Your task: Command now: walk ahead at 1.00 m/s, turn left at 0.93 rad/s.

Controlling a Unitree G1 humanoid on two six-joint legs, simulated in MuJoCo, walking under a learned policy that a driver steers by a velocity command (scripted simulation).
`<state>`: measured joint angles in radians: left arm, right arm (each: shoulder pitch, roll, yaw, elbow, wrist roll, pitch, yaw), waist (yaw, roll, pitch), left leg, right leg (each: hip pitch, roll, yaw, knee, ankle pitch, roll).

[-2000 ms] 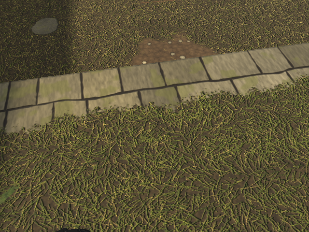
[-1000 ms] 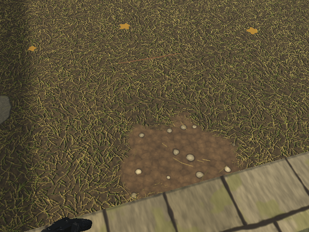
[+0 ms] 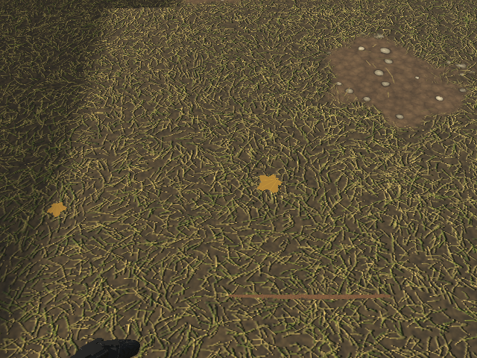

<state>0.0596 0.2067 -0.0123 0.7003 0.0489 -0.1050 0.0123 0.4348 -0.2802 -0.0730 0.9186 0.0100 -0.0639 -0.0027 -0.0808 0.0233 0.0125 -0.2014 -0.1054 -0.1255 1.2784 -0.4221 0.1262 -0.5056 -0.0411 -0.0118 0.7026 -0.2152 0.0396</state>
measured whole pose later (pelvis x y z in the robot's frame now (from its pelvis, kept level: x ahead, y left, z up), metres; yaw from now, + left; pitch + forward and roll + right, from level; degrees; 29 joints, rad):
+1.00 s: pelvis +0.92 +0.18 +0.02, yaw +0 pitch +0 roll -1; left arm 0.48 0.30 0.07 0.90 0.01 -0.03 -0.01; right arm 0.07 -0.21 0.04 0.63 -0.07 -0.09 0.01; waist 0.05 -0.01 0.01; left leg -0.62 0.09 -0.12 1.26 -0.33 -0.03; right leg -0.20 0.23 0.04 0.46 -0.24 -0.19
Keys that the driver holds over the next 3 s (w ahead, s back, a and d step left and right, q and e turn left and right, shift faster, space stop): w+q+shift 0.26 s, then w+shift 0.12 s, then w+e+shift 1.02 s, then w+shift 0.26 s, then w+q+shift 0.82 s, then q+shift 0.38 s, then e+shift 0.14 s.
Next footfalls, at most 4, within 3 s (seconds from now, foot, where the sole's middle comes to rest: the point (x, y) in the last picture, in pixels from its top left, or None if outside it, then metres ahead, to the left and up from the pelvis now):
0.36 left None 0.50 0.14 -0.74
0.82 right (175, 221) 0.95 0.17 -0.74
1.22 left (128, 137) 1.37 0.35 -0.74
1.68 right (216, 86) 1.65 0.00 -0.74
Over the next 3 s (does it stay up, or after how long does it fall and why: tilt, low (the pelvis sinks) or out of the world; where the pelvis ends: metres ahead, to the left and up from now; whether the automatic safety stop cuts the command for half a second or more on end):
stays up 2.58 -0.25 -0.14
